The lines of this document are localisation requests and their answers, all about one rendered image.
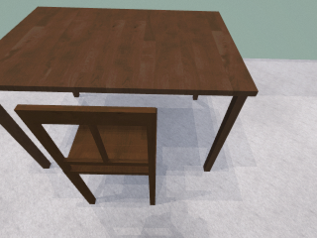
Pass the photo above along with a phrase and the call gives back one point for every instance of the chair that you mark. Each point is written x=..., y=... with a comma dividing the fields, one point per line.
x=110, y=140

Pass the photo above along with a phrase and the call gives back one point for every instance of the table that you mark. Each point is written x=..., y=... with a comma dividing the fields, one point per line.
x=124, y=51

